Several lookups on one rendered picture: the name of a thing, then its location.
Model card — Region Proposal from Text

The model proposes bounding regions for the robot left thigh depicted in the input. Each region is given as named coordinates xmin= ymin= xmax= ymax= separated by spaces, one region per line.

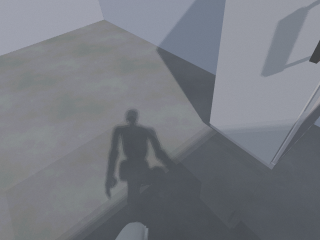
xmin=115 ymin=222 xmax=149 ymax=240

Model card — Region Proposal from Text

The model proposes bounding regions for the handle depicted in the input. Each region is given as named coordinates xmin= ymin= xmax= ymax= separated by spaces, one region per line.
xmin=309 ymin=40 xmax=320 ymax=64

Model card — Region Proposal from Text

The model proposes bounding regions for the fridge door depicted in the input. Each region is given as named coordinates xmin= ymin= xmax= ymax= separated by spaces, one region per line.
xmin=209 ymin=0 xmax=320 ymax=164

